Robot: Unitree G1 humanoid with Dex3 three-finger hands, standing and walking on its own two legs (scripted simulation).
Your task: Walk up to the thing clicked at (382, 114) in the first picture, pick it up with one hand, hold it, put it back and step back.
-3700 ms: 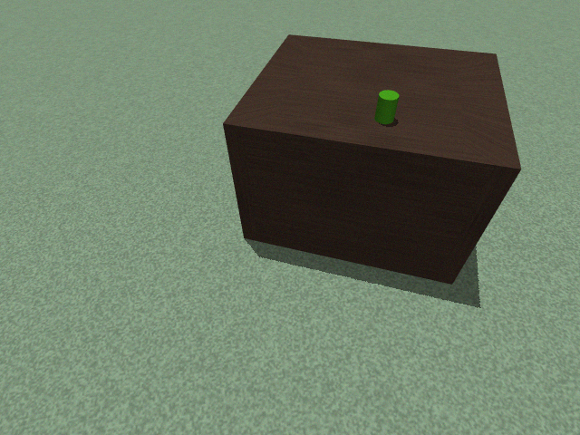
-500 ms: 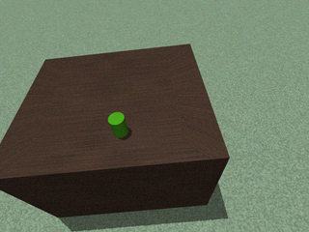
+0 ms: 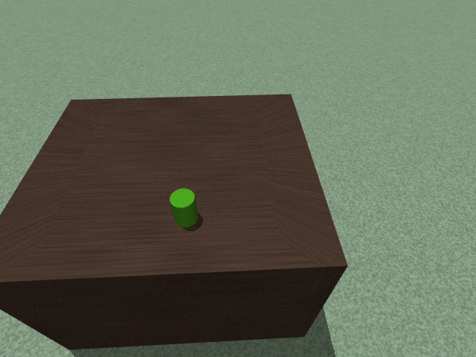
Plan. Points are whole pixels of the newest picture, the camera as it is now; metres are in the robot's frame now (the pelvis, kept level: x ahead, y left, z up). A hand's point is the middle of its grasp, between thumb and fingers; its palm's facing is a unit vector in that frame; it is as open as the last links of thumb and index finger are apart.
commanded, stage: walk up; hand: left
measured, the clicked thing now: (184, 208) +0.52 +0.16 -0.14
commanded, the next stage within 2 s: stand in 0.78 s
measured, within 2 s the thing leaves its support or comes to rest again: neither
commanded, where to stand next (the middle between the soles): +0.05 +0.00 m, yaw +1 degrees
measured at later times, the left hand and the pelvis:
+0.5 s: hand out of the picture +0.09 +0.25 -0.15, palm faces +0.03 -0.94 -0.33, open 7.4 cm; pelvis +0.01 -0.01 +0.00, yaw +1 degrees
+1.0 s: hand out of the picture +0.10 +0.24 -0.15, palm faces +0.00 -0.94 -0.33, open 7.4 cm; pelvis +0.02 -0.01 +0.00, yaw +1 degrees
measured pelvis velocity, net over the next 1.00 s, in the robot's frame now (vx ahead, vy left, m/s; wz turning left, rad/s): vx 0.02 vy -0.01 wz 0.02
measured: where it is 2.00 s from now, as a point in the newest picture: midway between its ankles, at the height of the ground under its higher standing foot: outside the picture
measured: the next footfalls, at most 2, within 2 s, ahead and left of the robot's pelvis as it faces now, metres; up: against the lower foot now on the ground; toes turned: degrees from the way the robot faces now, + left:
none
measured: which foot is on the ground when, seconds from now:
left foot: down 0.00-1.00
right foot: down 0.00-1.00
